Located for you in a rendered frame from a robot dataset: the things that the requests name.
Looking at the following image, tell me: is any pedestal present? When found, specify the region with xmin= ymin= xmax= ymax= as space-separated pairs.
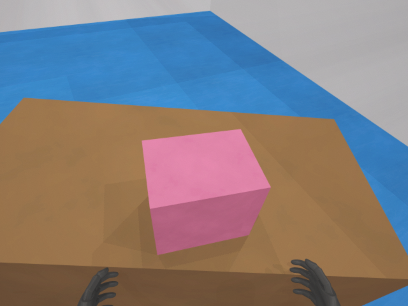
xmin=0 ymin=98 xmax=408 ymax=306

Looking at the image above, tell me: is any carton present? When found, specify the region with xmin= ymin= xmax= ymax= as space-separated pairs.
xmin=142 ymin=129 xmax=271 ymax=255

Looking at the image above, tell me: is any robot left hand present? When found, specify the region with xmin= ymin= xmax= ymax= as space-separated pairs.
xmin=77 ymin=267 xmax=119 ymax=306

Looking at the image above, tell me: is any robot right hand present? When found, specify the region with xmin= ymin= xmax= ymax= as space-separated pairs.
xmin=289 ymin=259 xmax=341 ymax=306

